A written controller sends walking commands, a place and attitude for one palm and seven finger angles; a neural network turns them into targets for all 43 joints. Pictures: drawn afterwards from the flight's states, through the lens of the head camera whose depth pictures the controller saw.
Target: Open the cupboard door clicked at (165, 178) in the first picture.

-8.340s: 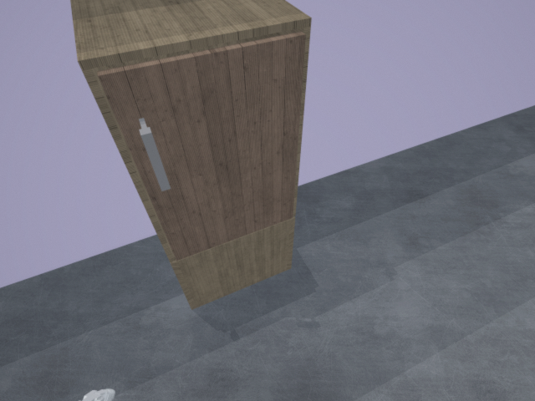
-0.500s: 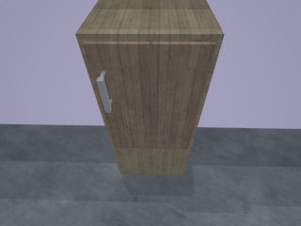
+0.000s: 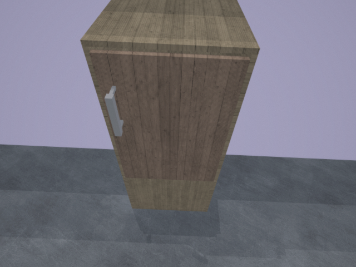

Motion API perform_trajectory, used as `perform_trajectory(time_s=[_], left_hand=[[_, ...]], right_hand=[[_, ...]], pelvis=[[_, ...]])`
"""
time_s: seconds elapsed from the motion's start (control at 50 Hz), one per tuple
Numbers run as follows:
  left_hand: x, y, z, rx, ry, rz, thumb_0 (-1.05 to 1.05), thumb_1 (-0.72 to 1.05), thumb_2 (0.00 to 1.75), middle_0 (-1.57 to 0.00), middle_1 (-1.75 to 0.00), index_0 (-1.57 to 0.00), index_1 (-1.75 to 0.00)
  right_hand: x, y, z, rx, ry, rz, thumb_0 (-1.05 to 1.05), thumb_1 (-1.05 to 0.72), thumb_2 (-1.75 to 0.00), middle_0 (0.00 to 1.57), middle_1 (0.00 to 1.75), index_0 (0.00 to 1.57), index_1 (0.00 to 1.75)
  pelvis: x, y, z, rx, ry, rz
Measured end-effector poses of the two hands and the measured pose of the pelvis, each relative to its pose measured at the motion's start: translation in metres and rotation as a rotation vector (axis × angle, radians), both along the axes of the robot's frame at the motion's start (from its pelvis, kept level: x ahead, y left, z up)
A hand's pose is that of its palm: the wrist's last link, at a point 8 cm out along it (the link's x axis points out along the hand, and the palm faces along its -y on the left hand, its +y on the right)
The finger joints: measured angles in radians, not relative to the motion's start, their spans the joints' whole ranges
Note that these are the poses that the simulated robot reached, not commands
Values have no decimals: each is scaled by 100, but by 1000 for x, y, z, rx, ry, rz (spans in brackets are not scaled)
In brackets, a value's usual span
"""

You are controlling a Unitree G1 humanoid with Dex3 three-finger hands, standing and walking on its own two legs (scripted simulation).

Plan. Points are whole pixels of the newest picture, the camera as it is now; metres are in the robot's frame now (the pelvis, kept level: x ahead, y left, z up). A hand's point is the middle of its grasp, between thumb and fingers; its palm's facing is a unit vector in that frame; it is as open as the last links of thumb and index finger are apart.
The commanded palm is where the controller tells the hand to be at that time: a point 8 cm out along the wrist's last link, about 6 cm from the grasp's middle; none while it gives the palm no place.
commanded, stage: raise the hand with hooked fingers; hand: left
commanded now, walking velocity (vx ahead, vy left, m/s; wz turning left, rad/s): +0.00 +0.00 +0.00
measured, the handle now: (116, 112) +0.51 +0.22 +0.04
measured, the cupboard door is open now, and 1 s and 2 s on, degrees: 0 0 0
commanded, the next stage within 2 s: move the hooked fingers beside the handle in 2.00 s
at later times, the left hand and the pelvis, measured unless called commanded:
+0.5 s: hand (83, 264) +0.13 +0.20 -0.01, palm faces +0.18 -0.98 -0.10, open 9.7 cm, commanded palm +0.13 +0.25 -0.02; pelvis -0.03 -0.04 -0.08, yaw +3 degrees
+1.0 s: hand (74, 225) +0.20 +0.24 +0.00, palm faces -0.01 -1.00 -0.05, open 12.7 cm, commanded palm +0.18 +0.30 +0.02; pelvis -0.04 +0.00 -0.04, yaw +1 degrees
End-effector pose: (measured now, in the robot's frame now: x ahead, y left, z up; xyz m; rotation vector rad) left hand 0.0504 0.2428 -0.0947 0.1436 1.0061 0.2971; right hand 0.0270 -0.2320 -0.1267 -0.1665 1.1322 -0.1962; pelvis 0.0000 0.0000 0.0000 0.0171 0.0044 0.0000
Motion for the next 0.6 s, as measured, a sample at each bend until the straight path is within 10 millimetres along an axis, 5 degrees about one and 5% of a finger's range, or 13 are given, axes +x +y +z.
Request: perform_trajectory(time_s=[0.1,0.16,0.24,0.34,0.42,0.52,0.6], left_hand=[[100,-4,94,62,-589,-66,4,88,87,-21,-35,-20,-35],[134,-22,119,0,-869,-162,3,81,85,-21,-38,-20,-38],[127,-39,95,-127,-994,-283,1,72,82,-21,-43,-21,-43],[71,-24,40,-144,-811,-217,1,59,77,-23,-51,-22,-50],[40,-2,57,-5,-879,-128,1,49,73,-24,-57,-23,-56],[62,1,94,48,-1118,-246,1,37,68,-24,-64,-23,-64],[106,-5,88,-85,-1017,-407,1,28,64,-24,-70,-24,-70]], right_hand=[[61,-22,13,-32,-300,43,2,-91,-90,20,30,21,30],[97,-33,23,-50,-434,73,2,-91,-90,20,30,21,30],[134,-47,37,-75,-543,129,2,-91,-90,20,30,21,30],[165,-57,42,-117,-597,199,2,-90,-90,20,30,21,30],[172,-51,28,-114,-596,237,1,-90,-90,20,30,20,30],[157,-33,-7,-53,-540,259,1,-90,-90,20,30,20,30],[124,-23,-26,-1,-461,201,2,-90,-90,20,30,21,30]], pelvis=[[-6,-3,-7,-9,26,38],[-12,-10,-19,-5,92,26],[-20,-25,-39,6,152,12],[-25,-39,-58,-3,182,24],[-27,-44,-68,-31,190,47],[-37,-44,-78,-59,196,66],[-44,-41,-76,-53,197,55]])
